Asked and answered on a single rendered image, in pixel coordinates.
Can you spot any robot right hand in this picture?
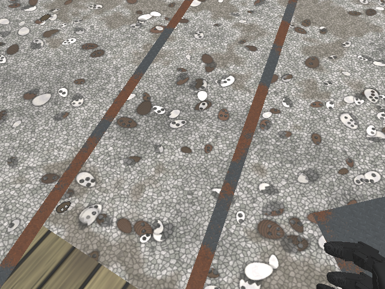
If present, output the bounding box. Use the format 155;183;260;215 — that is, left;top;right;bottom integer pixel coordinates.
316;241;385;289

